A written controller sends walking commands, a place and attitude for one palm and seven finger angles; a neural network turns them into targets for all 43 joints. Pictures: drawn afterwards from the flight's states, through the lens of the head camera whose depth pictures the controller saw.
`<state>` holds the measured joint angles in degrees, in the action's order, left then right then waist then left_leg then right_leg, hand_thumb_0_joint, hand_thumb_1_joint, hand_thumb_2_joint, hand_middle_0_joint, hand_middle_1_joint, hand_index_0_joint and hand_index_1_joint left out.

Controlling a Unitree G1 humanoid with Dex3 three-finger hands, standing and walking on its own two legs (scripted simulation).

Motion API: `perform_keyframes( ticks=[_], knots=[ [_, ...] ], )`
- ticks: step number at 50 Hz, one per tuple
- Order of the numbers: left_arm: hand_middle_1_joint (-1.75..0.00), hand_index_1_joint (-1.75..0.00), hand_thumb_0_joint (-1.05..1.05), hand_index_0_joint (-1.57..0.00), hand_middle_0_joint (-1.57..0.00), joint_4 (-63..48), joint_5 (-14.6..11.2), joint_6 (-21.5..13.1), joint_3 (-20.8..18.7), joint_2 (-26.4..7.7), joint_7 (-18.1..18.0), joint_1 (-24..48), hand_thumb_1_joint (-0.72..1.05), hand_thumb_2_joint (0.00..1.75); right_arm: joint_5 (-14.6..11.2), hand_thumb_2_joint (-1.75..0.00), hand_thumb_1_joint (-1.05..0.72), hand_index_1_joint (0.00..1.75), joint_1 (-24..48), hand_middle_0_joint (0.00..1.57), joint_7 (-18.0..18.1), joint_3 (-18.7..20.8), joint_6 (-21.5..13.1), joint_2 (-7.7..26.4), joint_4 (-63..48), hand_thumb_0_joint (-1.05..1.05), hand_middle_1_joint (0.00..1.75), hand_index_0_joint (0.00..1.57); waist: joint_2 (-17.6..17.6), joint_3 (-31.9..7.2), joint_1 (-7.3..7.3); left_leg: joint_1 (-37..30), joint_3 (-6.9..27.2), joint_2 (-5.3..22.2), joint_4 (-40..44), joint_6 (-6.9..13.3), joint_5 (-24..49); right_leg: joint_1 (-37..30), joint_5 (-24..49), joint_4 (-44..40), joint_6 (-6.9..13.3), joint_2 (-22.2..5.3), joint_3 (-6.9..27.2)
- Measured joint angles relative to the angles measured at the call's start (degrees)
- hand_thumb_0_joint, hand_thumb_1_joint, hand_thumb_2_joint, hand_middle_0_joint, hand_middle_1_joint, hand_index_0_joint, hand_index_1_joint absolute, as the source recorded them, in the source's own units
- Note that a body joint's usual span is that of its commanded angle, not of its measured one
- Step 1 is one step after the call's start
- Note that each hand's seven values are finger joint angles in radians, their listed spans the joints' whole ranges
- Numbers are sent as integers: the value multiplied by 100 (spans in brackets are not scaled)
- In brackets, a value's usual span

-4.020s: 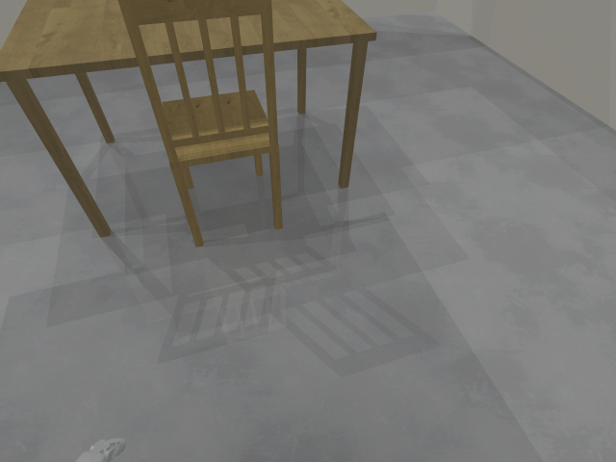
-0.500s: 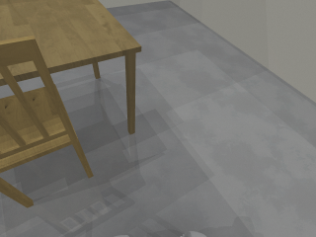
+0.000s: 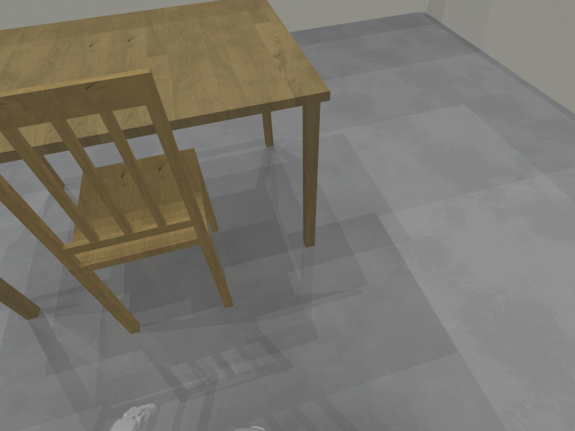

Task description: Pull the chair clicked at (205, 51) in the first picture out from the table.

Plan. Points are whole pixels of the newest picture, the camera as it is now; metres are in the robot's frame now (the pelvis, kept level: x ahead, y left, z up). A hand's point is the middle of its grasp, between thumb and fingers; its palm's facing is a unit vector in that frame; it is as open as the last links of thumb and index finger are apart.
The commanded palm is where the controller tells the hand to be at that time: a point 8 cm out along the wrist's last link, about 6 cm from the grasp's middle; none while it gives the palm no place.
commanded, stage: turn to face it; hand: left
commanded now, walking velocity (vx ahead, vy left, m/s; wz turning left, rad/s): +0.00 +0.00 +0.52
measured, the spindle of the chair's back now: (98, 184) +0.61 +0.44 -0.06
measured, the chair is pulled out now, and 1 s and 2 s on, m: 0.00 0.00 0.00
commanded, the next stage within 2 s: take the last steps up to it in 0.34 s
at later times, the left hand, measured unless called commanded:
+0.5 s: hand out of the picture -0.10 +0.22 -0.18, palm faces +0.32 -0.91 -0.25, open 7.4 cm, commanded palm none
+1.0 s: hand out of the picture -0.03 +0.18 -0.15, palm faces +0.38 -0.90 -0.21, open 7.4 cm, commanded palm none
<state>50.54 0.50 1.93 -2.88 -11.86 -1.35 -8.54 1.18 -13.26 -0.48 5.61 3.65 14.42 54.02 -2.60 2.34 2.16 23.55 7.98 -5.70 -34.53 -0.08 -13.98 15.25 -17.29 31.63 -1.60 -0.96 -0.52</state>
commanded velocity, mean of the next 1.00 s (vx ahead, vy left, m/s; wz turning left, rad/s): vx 0.17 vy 0.01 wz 0.18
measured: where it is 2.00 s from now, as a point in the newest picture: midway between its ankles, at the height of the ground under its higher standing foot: outside the picture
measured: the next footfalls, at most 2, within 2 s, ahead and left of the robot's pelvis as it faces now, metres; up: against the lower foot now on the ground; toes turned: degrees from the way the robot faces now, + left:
left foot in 0.44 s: -0.05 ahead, +0.13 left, +0.00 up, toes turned +18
right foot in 0.84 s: +0.07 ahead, -0.06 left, +0.00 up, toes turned +12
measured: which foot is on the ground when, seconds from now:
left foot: up 0.00-0.42, down 0.44-0.84, up 0.86-1.00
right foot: down 0.00-0.44, up 0.46-0.82, down 0.84-1.00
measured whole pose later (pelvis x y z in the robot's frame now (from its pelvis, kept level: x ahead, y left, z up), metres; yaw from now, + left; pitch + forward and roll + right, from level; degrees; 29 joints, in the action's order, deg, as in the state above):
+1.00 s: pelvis +0.02 +0.02 +0.02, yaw +19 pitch -2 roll +2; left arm 59.5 1.0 -3.0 -1.3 -7.1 -0.3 -20.4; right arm 1.8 -19.8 -1.1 3.5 1.1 11.7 63.1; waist -1.7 0.2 -0.3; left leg 25.1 -2.0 1.7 -59.9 1.6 -17.5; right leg 7.4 -16.1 25.2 2.2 -2.2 -7.0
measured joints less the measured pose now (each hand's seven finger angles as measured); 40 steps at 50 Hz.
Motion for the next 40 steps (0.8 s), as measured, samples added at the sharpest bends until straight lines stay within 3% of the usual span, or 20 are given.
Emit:
perform_keyframes(
  ticks=[2,5,9,14,18,22,25,30,34,40],
  knots=[
    [-30,-30,0,-20,-20,-18,19,17,81,90,-9,-74,90,89,29,-90,-91,30,0,20,-12,54,57,84,9,1,30,20,-79,5,13,391,-175,1,-1204,-75,-719,-74,73,27,173,-66,-203],
    [-30,-30,0,-20,-20,2,7,5,125,154,-9,-233,90,89,54,-90,-91,30,-2,20,-70,79,86,161,2,1,30,20,-57,-8,-1,735,-499,185,-2648,-189,-695,-288,177,-217,239,-207,-411],
    [-30,-30,0,-20,-20,50,17,-59,146,175,-7,-358,90,89,50,-90,-91,30,7,20,-100,58,88,175,-3,1,30,20,39,42,-11,693,-649,518,-3226,-330,-512,-416,249,-356,259,-372,-681],
    [-30,-30,0,-20,-20,115,70,-102,165,178,20,-523,90,89,35,-90,-91,30,151,20,-91,-15,160,142,85,1,30,20,153,125,-159,186,-744,766,-2482,-385,-843,-353,241,-288,235,-564,-942],
    [-30,-30,0,-20,-20,243,114,-83,125,93,42,-661,90,89,-15,-90,-91,30,374,20,-68,-109,105,60,77,1,30,20,279,209,-322,-393,-932,765,-1317,-311,-1165,-175,220,-108,150,-728,-1061],
    [-30,-30,0,-20,-20,403,57,-2,46,-77,48,-833,90,89,-37,-90,-91,30,505,20,-53,-219,-94,-15,-30,1,30,20,332,167,-376,-1128,-1081,724,305,-129,-376,124,52,379,-31,-844,-1217],
    [-30,-30,0,-20,-20,581,29,174,-32,-300,17,-811,90,89,10,-90,-91,30,596,20,-16,-319,-190,-245,-8,1,30,20,617,225,-465,-1092,-1126,586,186,75,-474,575,-967,1518,-134,-745,-687],
    [-30,-30,0,-19,-20,778,73,170,-50,-332,145,-862,91,89,33,-90,-91,30,397,20,65,-432,-292,-424,64,1,30,20,534,17,-438,-1364,-1056,578,716,154,-210,981,-665,2707,-102,-465,-389],
    [-30,-30,0,-19,-20,799,88,63,5,-219,216,-875,91,90,24,-90,-91,30,106,21,91,-428,-391,-474,184,1,30,21,428,-130,-363,-1563,-1020,474,1101,204,-45,939,-442,2458,-94,-441,-332],
    [-30,-30,0,-19,-20,739,84,-74,79,24,250,-755,91,90,51,-90,-91,30,-379,21,88,-367,-415,-398,490,1,30,21,267,-197,-191,-1668,-963,369,1104,168,-164,396,-482,908,-36,-352,-380]
  ],
)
